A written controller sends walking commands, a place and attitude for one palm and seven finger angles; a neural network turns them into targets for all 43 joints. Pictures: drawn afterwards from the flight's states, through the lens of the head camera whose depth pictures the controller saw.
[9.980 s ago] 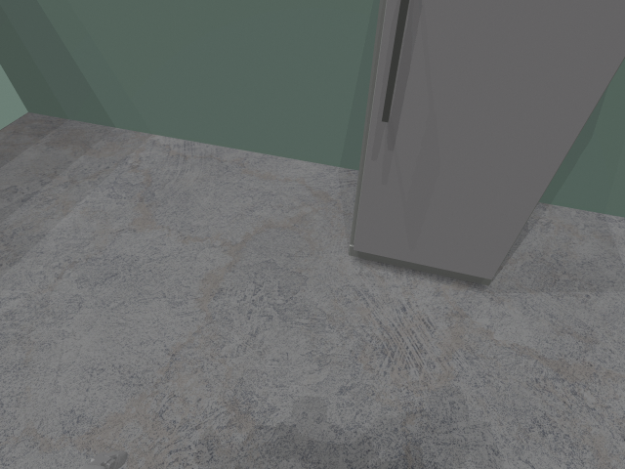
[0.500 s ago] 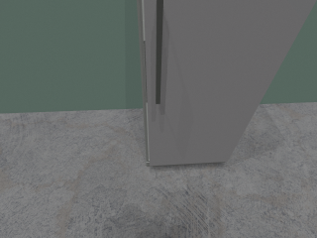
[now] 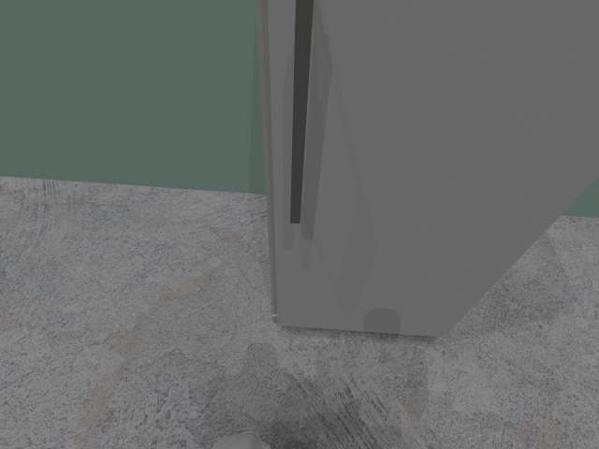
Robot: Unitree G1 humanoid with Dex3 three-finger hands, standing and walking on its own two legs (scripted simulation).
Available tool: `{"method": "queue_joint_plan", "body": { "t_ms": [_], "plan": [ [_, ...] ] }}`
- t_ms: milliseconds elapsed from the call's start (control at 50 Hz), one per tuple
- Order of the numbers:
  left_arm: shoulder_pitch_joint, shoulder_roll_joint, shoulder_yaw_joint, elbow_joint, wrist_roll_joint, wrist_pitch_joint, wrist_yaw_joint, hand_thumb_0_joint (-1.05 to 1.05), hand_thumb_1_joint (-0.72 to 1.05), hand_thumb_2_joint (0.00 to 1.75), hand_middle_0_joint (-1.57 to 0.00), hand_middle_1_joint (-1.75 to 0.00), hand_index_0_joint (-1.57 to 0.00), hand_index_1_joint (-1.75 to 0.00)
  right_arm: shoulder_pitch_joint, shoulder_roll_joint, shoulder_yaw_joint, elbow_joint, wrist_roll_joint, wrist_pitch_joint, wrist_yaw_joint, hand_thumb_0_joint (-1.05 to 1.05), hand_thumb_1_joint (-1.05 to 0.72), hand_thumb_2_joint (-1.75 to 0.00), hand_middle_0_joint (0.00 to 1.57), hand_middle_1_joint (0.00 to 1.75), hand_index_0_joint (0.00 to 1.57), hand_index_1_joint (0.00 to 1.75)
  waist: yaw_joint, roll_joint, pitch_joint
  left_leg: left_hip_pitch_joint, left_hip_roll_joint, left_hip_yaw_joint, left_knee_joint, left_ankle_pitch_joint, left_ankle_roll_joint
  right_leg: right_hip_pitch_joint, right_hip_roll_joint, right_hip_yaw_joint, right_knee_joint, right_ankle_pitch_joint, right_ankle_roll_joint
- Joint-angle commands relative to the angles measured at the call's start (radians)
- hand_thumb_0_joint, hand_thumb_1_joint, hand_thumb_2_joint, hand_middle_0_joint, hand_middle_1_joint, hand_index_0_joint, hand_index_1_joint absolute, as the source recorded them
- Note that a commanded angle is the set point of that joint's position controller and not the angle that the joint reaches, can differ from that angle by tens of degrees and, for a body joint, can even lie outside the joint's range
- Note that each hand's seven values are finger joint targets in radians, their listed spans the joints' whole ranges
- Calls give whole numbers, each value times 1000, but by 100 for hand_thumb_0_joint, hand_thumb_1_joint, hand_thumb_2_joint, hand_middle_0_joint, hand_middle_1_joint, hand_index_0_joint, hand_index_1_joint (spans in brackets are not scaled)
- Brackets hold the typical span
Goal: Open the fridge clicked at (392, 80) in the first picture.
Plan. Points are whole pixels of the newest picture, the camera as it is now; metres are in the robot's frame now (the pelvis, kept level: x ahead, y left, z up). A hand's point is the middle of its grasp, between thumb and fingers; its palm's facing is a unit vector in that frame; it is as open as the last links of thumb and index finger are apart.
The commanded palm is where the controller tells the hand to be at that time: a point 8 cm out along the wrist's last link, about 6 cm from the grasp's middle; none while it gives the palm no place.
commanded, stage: shuffle to correct the standing spot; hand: left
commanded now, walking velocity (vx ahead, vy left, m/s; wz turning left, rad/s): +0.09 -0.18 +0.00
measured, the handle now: (300, 123) +0.51 +0.05 +0.15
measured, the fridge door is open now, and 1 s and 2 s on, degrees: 0 0 0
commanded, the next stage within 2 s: come to a stop and stand still in 0.28 s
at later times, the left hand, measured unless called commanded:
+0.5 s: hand (263, 430) +0.17 +0.07 -0.15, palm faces +0.04 -0.97 -0.23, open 7.3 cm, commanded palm none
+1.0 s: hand out of the picture +0.14 +0.12 -0.16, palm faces +0.08 -0.98 -0.20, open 7.4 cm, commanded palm none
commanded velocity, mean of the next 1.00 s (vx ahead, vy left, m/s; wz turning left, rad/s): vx -0.05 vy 0.00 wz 0.00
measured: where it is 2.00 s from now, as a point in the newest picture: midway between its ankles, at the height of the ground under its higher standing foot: outside the picture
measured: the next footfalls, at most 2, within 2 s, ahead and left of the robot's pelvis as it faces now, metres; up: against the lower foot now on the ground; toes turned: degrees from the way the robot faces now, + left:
right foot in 0.38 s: +0.18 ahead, -0.25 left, +0.00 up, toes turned -6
left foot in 0.74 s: +0.17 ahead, -0.04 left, +0.00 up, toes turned +6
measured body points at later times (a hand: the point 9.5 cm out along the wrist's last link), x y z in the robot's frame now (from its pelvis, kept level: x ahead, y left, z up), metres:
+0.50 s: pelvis +0.12 -0.12 +0.01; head +0.16 -0.13 +0.46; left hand +0.17 +0.12 -0.14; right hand +0.13 -0.38 -0.15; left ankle +0.06 +0.01 -0.67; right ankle +0.14 -0.25 -0.72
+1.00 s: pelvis +0.11 -0.07 +0.03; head +0.14 -0.04 +0.47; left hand +0.14 +0.17 -0.14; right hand +0.20 -0.30 -0.11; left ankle +0.13 -0.05 -0.72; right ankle +0.03 -0.24 -0.64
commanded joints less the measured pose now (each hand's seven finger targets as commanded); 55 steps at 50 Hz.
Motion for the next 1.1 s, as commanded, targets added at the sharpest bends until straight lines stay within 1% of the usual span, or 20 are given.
{"method": "queue_joint_plan", "body": {
  "t_ms": [0, 40, 120, 240, 300, 320, 340, 360, 380, 420, 460, 560, 640, 700, 740, 760, 800, 860, 980, 1080],
  "plan": [
    [-31, 153, 38, -133, 5, 2, 11, 0, 90, 90, -20, -30, -20, -30, 313, -231, -38, 29, 21, 13, -23, 0, -90, -90, 20, 30, 20, 30, -102, 17, -60, 299, 532, -643, -373, 311, 226, -489, -122, 246, 730, -38, 30],
    [-27, 108, 53, -122, 24, 17, -13, 0, 90, 90, -20, -30, -20, -30, 173, -126, -9, 10, 10, -11, -25, 0, -90, -90, 20, 30, 20, 30, -22, 90, 67, 96, 398, -440, -440, 142, 103, -498, -172, 238, 650, 103, 61],
    [14, 75, 60, -125, 19, 51, -31, 0, 90, 90, -20, -30, -20, -30, 124, -124, -24, -15, -2, -16, -14, 0, -90, -90, 20, 30, 20, 30, 24, 123, -13, 16, 260, -138, -392, 159, 25, -380, -186, 169, 403, 192, 97],
    [-161, 127, 68, -192, 15, 50, -41, 0, 90, 90, -20, -30, -20, -30, 146, -216, -63, -23, -11, 20, 0, 0, -90, -90, 20, 30, 20, 30, -36, 190, -10, 85, 252, -148, -338, 89, 2, -325, -174, 59, -1, 192, 127],
    [-134, 178, 79, -195, 14, 38, -45, 0, 90, 90, -20, -30, -20, -30, 130, -241, -78, -30, -13, 37, 2, 0, -90, -90, 20, 30, 20, 30, -12, 176, -61, 80, 229, -147, -187, 60, -55, -173, -130, 32, -193, 250, 110],
    [-84, 218, 88, -181, 14, 29, -43, 0, 90, 90, -20, -30, -20, -30, 140, -222, -74, -28, -12, 39, 4, 0, -90, -90, 20, 30, 20, 30, 14, 90, -91, 46, 179, -110, -72, 15, -92, -76, -139, 64, -285, 300, 99],
    [-54, 308, 103, -172, 22, 19, -32, 0, 90, 90, -20, -30, -20, -30, 174, -155, -62, -37, -7, 44, 6, 0, -90, -90, 20, 30, 20, 30, 26, -173, -129, -73, 68, -26, 154, -189, -136, 32, -302, 229, -367, 483, 52],
    [-58, 375, 110, -180, 25, 27, -20, 0, 90, 90, -20, -30, -20, -30, 167, -87, -44, -69, 2, 52, 1, 0, -90, -90, 20, 30, 20, 30, 33, -380, -165, -165, -11, -54, 383, -456, -142, 39, -450, 386, -378, 689, -45],
    [-71, 342, 97, -195, 20, 30, -11, 0, 90, 90, -20, -30, -20, -30, 163, -95, -38, -77, 7, 63, -8, 0, -90, -90, 20, 30, 20, 30, 37, -276, -182, -131, 15, -150, 480, -431, -124, -20, -451, 359, -386, 651, -96],
    [-182, 286, 86, -190, 17, 11, 4, 0, 90, 90, -20, -30, -20, -30, 172, -87, -29, -54, 11, 60, 0, 0, -90, -90, 20, 30, 20, 30, -18, -256, -146, -119, 50, -177, 481, -335, -125, -50, -416, 310, -340, 791, -93],
    [-229, 254, 64, -201, 13, -1, 16, 0, 90, 90, -20, -30, -20, -30, 173, -89, -19, -30, 20, 55, 10, 0, -90, -90, 20, 30, 20, 30, -29, -192, -130, -53, 43, -177, 371, -283, -138, -73, -399, 249, -302, 912, -99],
    [-189, 313, 90, -186, 13, 8, 30, 0, 90, 90, -20, -30, -20, -30, 121, -95, -16, -43, 16, 66, 16, 0, -90, -90, 20, 30, 20, 30, 24, -134, -122, -62, -15, -154, 214, -263, -153, 40, -470, 326, -289, 1084, -146],
    [-239, 320, 102, -199, 11, 19, 35, 0, 90, 90, -20, -30, -20, -30, 120, -101, -22, -63, 16, 74, 19, 0, -90, -90, 20, 30, 20, 30, 9, -129, -129, -5, -11, -173, 88, -209, -150, 13, -479, 312, -275, 1006, -138],
    [-309, 303, 96, -209, 0, 31, 28, 0, 90, 90, -20, -30, -20, -30, 203, -113, -28, -43, 14, 68, 23, 0, -90, -90, 20, 30, 20, 30, -44, -81, -156, 245, 7, -155, -217, 113, -138, -123, -382, 222, -178, 722, -46],
    [-284, 205, 73, -239, -9, 50, 27, 0, 90, 90, -20, -30, -20, -30, 193, -240, -49, -77, 4, 62, 16, 0, -90, -90, 20, 30, 20, 30, -47, 310, -148, 285, 318, -465, -328, 707, 40, -327, -135, 83, 102, -149, 93],
    [-283, 216, 73, -225, -3, 61, 35, 0, 90, 90, -20, -30, -20, -30, 146, -229, -43, -85, 1, 67, 10, 0, -90, -90, 20, 30, 20, 30, -43, 244, -140, 195, 317, -413, -333, 597, 98, -279, -124, 172, 268, -194, 84],
    [-268, 214, 76, -199, 9, 67, 29, 0, 90, 90, -20, -30, -20, -30, 80, -177, -26, -105, 0, 58, -1, 0, -90, -90, 20, 30, 20, 30, -12, 137, -80, 199, 255, -377, -330, 529, 87, -360, -131, 212, 374, -110, 76],
    [-251, 207, 73, -176, 9, 61, 24, 0, 90, 90, -20, -30, -20, -30, 103, -165, -21, -100, 4, 49, -3, 0, -90, -90, 20, 30, 20, 30, -19, 19, -112, 300, 212, -324, -326, 526, 70, -395, -129, 216, 411, -8, 98],
    [-238, 204, 62, -167, 6, 70, 21, 0, 90, 90, -20, -30, -20, -30, 148, -141, -12, -56, 13, 43, -9, 0, -90, -90, 20, 30, 20, 30, -33, 101, -133, 379, 199, -348, -413, 303, 38, -345, -145, 207, 193, 4, 113],
    [-229, 193, 46, -150, 11, 77, 19, 0, 90, 90, -20, -30, -20, -30, 161, -160, -17, -25, 11, 48, -4, 0, -90, -90, 20, 30, 20, 30, -41, 84, -87, 308, 205, -393, -504, -13, 23, -241, -142, 176, -3, -22, 93]
  ]
}}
